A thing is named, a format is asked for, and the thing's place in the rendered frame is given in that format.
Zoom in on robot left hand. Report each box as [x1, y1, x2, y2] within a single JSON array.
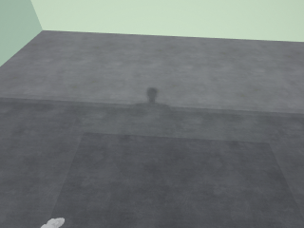
[[41, 218, 65, 228]]

